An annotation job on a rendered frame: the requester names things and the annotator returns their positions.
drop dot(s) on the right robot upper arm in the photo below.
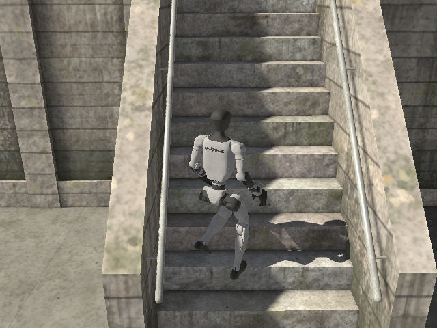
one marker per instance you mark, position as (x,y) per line
(239,150)

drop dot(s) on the right robot thigh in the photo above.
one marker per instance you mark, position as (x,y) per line
(237,205)

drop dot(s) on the left robot upper arm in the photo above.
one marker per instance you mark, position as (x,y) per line
(196,153)

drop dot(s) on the right robot forearm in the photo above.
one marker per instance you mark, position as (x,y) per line
(252,186)

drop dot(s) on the robot right hand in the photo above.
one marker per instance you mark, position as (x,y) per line
(262,197)

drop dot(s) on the robot torso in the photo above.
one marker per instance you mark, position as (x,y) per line
(218,163)

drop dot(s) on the left robot forearm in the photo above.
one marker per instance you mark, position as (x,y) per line
(201,172)

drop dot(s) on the robot left hand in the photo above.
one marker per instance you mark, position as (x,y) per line
(205,180)

